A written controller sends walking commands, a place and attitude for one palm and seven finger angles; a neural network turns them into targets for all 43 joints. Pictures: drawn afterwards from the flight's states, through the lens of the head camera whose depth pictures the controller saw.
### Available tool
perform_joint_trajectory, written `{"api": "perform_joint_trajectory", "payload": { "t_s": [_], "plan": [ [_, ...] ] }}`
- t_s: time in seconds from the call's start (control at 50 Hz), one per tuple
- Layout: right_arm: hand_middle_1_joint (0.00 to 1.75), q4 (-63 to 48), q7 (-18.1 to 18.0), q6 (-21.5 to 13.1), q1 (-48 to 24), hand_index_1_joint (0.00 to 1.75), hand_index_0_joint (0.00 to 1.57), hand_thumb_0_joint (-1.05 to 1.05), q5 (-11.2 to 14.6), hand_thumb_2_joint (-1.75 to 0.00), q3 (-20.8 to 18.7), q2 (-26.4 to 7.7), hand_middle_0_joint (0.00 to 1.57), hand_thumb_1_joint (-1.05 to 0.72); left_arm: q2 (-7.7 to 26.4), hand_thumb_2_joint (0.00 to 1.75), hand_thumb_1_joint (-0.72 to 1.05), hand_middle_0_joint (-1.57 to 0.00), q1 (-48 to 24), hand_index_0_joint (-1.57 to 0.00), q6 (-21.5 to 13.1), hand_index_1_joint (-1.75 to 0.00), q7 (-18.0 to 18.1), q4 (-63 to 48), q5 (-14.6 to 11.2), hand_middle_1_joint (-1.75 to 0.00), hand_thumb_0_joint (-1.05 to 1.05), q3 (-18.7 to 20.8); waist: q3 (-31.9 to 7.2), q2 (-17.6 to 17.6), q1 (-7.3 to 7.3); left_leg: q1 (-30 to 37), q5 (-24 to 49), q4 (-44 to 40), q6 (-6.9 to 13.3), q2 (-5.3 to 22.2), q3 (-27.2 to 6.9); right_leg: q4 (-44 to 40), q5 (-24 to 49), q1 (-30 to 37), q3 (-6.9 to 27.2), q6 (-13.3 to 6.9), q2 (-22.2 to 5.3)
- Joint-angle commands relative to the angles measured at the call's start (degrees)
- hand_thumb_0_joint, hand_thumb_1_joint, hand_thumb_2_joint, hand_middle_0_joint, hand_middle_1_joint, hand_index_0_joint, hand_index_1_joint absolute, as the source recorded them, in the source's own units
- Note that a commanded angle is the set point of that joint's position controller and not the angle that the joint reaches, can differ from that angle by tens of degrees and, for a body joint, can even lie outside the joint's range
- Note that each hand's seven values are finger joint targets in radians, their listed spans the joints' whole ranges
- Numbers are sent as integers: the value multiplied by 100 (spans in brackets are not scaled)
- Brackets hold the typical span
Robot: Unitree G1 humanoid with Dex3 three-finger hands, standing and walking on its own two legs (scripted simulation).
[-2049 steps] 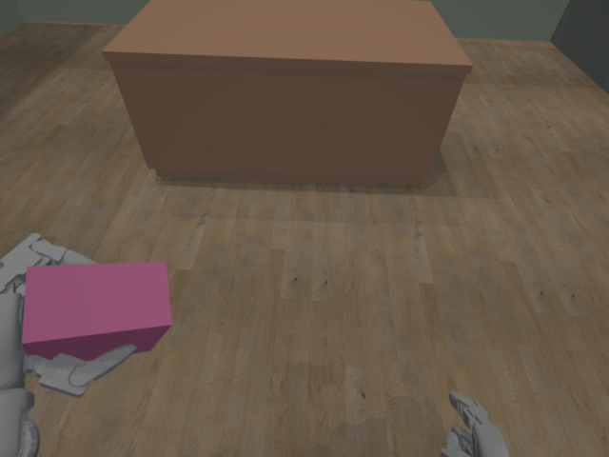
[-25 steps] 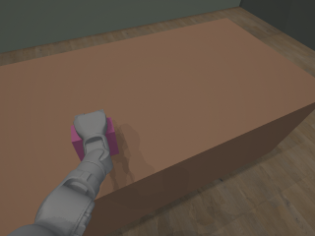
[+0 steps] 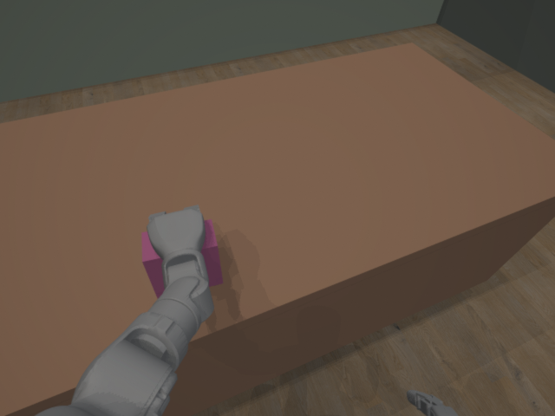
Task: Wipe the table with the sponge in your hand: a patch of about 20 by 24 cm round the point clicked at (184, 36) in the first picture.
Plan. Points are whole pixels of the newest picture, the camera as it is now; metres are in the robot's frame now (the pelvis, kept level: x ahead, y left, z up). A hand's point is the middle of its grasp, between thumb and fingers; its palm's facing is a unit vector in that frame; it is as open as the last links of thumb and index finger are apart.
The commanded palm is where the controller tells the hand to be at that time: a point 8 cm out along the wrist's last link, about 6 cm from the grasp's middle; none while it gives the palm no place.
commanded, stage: wipe back along the third lane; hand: left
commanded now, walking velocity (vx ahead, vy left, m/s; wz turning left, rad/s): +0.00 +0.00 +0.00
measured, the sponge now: (186, 265) +0.37 +0.19 -0.06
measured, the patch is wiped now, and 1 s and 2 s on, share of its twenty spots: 0.85 0.85 0.85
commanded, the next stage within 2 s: slide back across to the middle lane in 0.32 s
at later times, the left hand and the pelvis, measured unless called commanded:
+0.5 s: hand (184, 251) +0.38 +0.19 -0.02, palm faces -0.10 -0.02 -0.99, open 10.4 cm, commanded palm +0.34 +0.17 +0.02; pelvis +0.00 -0.01 +0.00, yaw +0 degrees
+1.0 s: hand (166, 263) +0.35 +0.21 -0.01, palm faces -0.10 -0.07 -0.99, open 10.4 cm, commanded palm +0.32 +0.22 +0.03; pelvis +0.00 -0.01 +0.01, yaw +0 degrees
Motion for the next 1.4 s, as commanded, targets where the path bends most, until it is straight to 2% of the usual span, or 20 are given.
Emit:
{"api": "perform_joint_trajectory", "payload": {
  "t_s": [0.0, 0.2, 0.28, 0.38, 0.42, 0.6, 0.78, 0.8, 0.84, 0.9, 0.96, 0.98, 1.0, 1.04, 1.1, 1.16, 1.18, 1.3, 1.34, 1.38],
  "plan": [
    [30, -641, -81, -215, -348, 30, 20, 0, -12, -90, -238, -765, 20, -90, -56, 130, 10, -120, -1250, -120, 24, -160, -246, -225, 14, -160, 0, 2, -1239, -416, -180, 996, 1697, -345, -146, 72, -154, -305, 2115, 578, 87, -153, -27],
    [30, -679, -64, -234, -303, 30, 20, 0, -15, -90, -269, -781, 20, -90, -67, 130, 10, -120, -956, -120, -68, -160, -255, -288, 5, -160, 0, 18, -1337, -646, -154, 881, 1739, -266, -137, 68, -139, -246, 2357, 700, 116, -137, -40],
    [30, -646, -76, -228, -301, 30, 20, 0, 0, -90, -244, -768, 20, -90, -206, 130, 10, -120, -1201, -120, -3, -160, -264, -231, 22, -160, 0, -212, -1157, -406, -225, 914, 1452, -328, -135, 56, -138, -314, 1885, 467, 91, -135, -25],
    [30, -634, -123, -256, -240, 30, 20, 0, -9, -90, -235, -789, 20, -90, 31, 130, 10, -120, -1172, -120, -55, -160, -272, -116, -21, -160, 0, 37, -1171, -625, -225, 786, 1366, -320, -115, 39, -116, -344, 1948, 602, 134, -100, -46],
    [30, -649, -149, -269, -246, 30, 20, 0, 2, -90, -237, -781, 20, -90, 135, 130, 10, -120, -1339, -120, -121, -160, -277, -237, 3, -160, 0, 91, -1267, -504, -208, 823, 1343, -325, -114, 32, -124, -334, 1866, 603, 153, -97, -49],
    [30, -855, -201, -324, -300, 30, 20, 0, 31, -90, -245, -781, 20, -90, 860, 130, 10, -120, -775, -120, -218, -160, -290, -988, 195, -160, 0, 601, -1552, -423, 46, 1093, 1726, -471, -90, 19, -133, -410, 2235, 1176, 207, -122, -55],
    [30, -970, -228, -353, -466, 30, 20, 0, 49, -90, -187, -845, 20, -90, 1226, 130, 10, -120, -27, -120, -42, -160, -440, -1568, 313, -160, 0, 725, -1162, -397, 126, 1161, 1707, -648, -73, -53, -62, -558, 2460, 1425, 279, -115, -98],
    [30, -959, -244, -341, -522, 30, 20, 0, 60, -90, -179, -875, 20, -90, 1569, 130, 10, -120, -52, -120, -33, -160, -461, -1599, 341, -160, 0, 1001, -1148, -355, 192, 1132, 1711, -664, -83, -63, -105, -557, 2422, 1456, 329, -144, -93],
    [30, -988, -269, -358, -494, 30, 20, 0, 69, -90, -163, -853, 20, -90, 1371, 130, 10, -120, -86, -120, -53, -160, -536, -1689, 365, -160, 0, 763, -940, -305, 98, 1155, 1585, -694, -66, -72, -89, -592, 2231, 1328, 284, -125, -91],
    [30, -1003, -328, -368, -532, 30, 20, 0, 57, -90, -149, -894, 20, -90, 1830, 130, 10, -120, -47, -120, -141, -160, -627, -1788, 417, -160, 0, 1106, -1050, -357, 160, 1134, 1578, -696, -66, -101, -89, -619, 2343, 1493, 399, -126, -110],
    [30, -1028, -361, -398, -477, 30, 20, 0, 60, -90, -149, -893, 20, -90, 1907, 130, 10, -120, 100, -120, -276, -160, -692, -1806, 476, -160, 0, 1147, -1073, -272, 154, 1129, 1581, -657, -59, -122, -73, -589, 2375, 1485, 396, -115, -125],
    [30, -1069, -369, -422, -454, 30, 20, 0, 50, -90, -158, -877, 20, -90, 1753, 130, 10, -120, 225, -120, -330, -160, -723, -1868, 466, -160, 0, 1021, -1050, -329, 121, 1158, 1595, -653, -49, -124, -52, -598, 2446, 1496, 388, -108, -122],
    [30, -1076, -370, -427, -469, 30, 20, 0, 53, -90, -161, -901, 20, -90, 2031, 130, 10, -120, 170, -120, -380, -160, -740, -1948, 471, -160, 0, 1260, -1101, -202, 178, 1168, 1663, -655, -65, -119, -81, -577, 2539, 1529, 434, -140, -113],
    [30, -1088, -389, -451, -411, 30, 20, 0, 50, -90, -160, -905, 20, -90, 2026, 130, 10, -120, 173, -120, -472, -160, -766, -1963, 492, -160, 0, 1197, -970, -255, 100, 1091, 1544, -632, -46, -136, -53, -586, 2480, 1488, 439, -103, -128],
    [30, -1107, -409, -479, -434, 30, 20, 0, 52, -90, -174, -934, 20, -90, 2274, 130, 10, -120, 279, -120, -575, -160, -814, -2026, 531, -160, 0, 1417, -1045, -259, 165, 1083, 1622, -618, -49, -149, -78, -587, 2627, 1558, 523, -118, -132],
    [30, -1115, -390, -519, -365, 30, 20, 0, 65, -90, -195, -933, 20, -90, 2156, 130, 10, -120, 525, -120, -692, -160, -829, -2086, 549, -160, 0, 1338, -1162, -258, 136, 1113, 1758, -529, -38, -145, -73, -504, 2872, 1534, 467, -107, -138],
    [30, -1096, -395, -534, -338, 30, 20, 0, 51, -90, -209, -943, 20, -90, 2039, 130, 10, -120, 326, -120, -725, -160, -832, -2093, 553, -160, 0, 1201, -983, -308, 5, 1092, 1687, -511, -31, -125, -56, -518, 2801, 1390, 469, -95, -130],
    [30, -937, -423, -574, -148, 30, 20, 0, 30, -90, -229, -982, 20, -90, 2459, 130, 10, -120, -211, -120, -934, -160, -772, -1836, 618, -160, 0, 1523, -1097, -153, -5, 914, 1531, -428, -35, -111, -108, -448, 2409, 1173, 492, -122, -103],
    [30, -902, -436, -602, -43, 30, 20, 0, 22, -90, -246, -961, 20, -90, 2279, 130, 10, -120, -344, -120, -1003, -160, -723, -1575, 632, -160, 0, 1380, -977, -286, -97, 791, 1347, -386, -12, -95, -82, -421, 2110, 995, 419, -78, -103],
    [30, -815, -463, -611, 26, 30, 20, 0, 15, -90, -230, -984, 20, -90, 2506, 130, 10, -120, -686, -120, -1083, -160, -668, -1277, 686, -160, 0, 1511, -887, -382, -155, 612, 1128, -362, -18, -83, -110, -419, 1751, 806, 417, -61, -100]
  ]
}}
